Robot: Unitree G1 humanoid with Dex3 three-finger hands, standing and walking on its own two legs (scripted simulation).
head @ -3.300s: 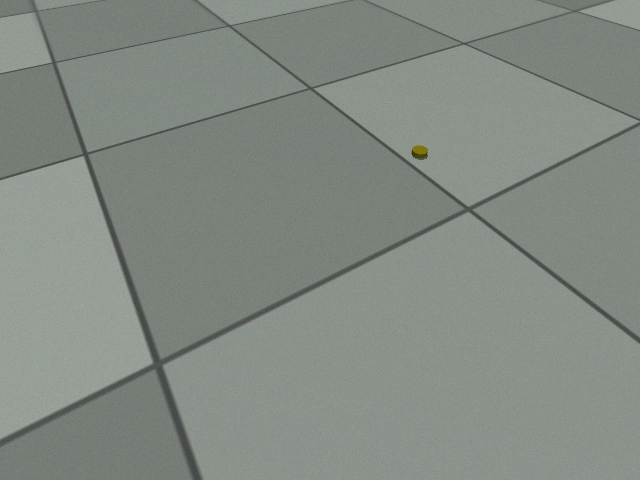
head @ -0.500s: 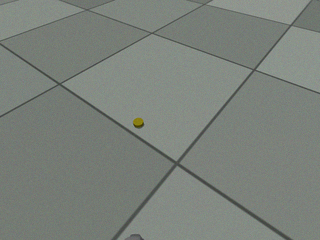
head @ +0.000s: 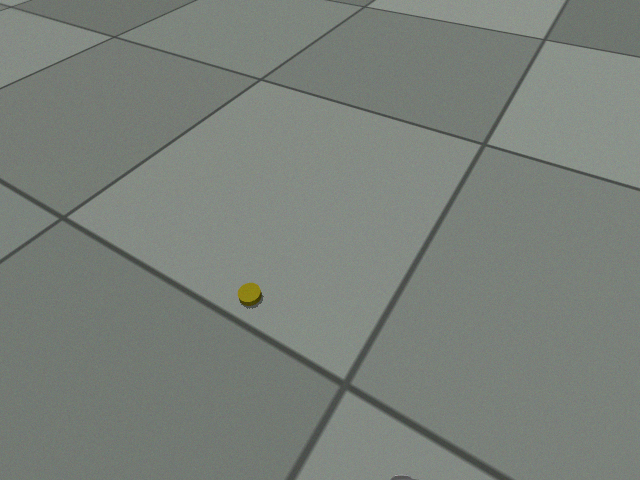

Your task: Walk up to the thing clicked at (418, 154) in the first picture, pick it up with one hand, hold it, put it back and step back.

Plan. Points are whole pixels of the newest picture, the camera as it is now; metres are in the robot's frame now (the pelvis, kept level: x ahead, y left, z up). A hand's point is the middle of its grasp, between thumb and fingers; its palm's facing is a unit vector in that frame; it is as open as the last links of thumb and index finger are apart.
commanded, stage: walk up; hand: left
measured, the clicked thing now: (249, 294) +0.89 +0.26 -0.75
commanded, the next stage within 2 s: none
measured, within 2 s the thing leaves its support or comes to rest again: neither
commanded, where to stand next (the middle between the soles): +0.51 +0.02 m, yaw +1 degrees
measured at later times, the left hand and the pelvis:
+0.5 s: hand out of the picture +0.19 +0.31 -0.16, palm faces +0.05 -0.93 -0.36, open 7.4 cm; pelvis +0.18 +0.03 -0.01, yaw +4 degrees
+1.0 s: hand (147, 331) +0.41 +0.30 -0.13, palm faces -0.03 -0.91 -0.42, open 7.4 cm; pelvis +0.34 +0.02 -0.01, yaw +1 degrees
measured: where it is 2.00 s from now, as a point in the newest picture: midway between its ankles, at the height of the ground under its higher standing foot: (314, 409)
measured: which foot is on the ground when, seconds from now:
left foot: down 0.00-0.04, up 0.06-0.46, down 0.48-0.98, up 1.00-1.00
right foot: up 0.00-0.00, down 0.02-0.50, up 0.52-0.94, down 0.96-1.00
